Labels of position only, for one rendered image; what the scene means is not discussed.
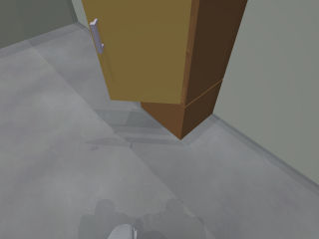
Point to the handle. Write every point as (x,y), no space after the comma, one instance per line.
(96,36)

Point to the robot left thigh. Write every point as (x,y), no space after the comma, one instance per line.
(124,232)

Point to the cupboard door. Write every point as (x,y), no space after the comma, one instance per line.
(144,50)

